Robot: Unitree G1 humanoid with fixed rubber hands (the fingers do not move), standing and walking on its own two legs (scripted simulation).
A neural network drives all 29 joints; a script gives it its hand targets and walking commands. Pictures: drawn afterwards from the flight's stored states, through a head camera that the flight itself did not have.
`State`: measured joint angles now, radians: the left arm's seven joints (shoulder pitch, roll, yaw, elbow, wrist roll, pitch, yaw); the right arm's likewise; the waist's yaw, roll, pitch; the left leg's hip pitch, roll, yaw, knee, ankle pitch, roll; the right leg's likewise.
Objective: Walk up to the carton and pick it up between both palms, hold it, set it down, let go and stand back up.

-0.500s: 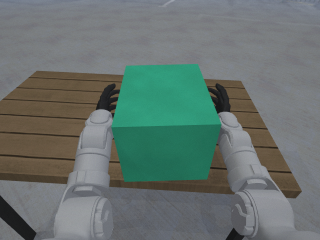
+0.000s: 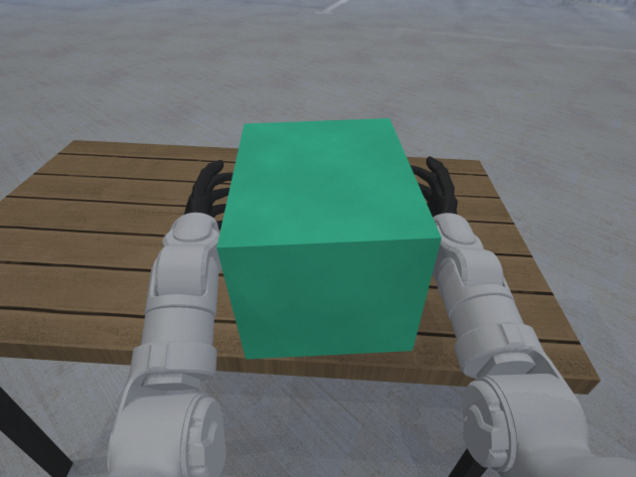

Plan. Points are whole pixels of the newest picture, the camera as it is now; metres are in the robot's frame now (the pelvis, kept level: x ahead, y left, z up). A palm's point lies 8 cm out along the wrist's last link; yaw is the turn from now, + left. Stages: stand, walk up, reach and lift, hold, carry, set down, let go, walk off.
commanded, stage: hold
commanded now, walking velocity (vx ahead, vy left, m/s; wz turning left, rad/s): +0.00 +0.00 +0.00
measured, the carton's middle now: (322, 229) +0.39 -0.01 +0.16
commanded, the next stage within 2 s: none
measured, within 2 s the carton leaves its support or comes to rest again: neither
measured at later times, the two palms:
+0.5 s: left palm (196, 222) +0.37 +0.15 +0.19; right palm (437, 214) +0.37 -0.15 +0.19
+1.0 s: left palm (194, 222) +0.37 +0.15 +0.19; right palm (436, 213) +0.37 -0.15 +0.20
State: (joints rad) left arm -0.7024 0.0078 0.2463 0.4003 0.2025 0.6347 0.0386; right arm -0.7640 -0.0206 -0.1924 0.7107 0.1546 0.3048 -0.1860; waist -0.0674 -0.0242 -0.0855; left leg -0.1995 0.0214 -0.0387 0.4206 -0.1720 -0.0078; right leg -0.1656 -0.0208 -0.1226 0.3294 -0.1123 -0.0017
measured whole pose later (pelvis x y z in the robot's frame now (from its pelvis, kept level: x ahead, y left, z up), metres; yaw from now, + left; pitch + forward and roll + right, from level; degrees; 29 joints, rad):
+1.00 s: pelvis +0.00 +0.00 +0.00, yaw +0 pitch -3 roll -1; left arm -0.67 0.00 0.25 0.28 0.20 0.72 0.04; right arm -0.75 -0.03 -0.15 0.62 0.19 0.39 -0.21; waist -0.06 -0.02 -0.09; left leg -0.19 0.02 -0.04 0.42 -0.17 -0.01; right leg -0.16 -0.02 -0.12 0.33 -0.11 0.00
